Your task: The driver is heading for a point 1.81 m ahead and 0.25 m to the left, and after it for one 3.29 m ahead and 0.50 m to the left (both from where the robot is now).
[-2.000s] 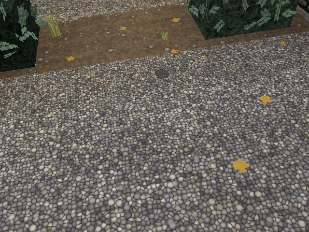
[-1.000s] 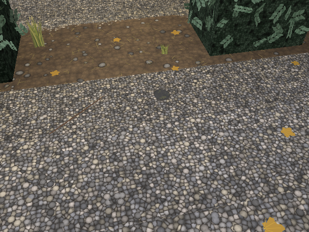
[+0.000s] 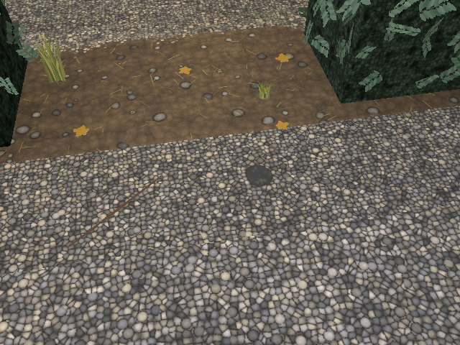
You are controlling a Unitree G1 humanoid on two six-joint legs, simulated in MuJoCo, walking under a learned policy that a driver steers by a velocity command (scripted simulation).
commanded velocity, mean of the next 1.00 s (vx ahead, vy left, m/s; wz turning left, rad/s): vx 0.02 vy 0.00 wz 0.00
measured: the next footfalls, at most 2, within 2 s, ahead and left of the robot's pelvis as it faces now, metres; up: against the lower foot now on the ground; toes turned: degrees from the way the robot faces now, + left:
right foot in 0.02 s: +0.10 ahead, -0.14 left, +0.00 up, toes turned +0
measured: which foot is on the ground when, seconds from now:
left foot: down 0.00-1.00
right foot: up 0.00-0.00, down 0.02-1.00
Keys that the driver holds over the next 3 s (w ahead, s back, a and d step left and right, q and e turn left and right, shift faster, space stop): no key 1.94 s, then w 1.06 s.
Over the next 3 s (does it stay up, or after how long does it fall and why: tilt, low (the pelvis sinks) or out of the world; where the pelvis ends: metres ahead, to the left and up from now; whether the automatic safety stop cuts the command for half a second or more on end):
stays up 0.55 -0.01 -0.19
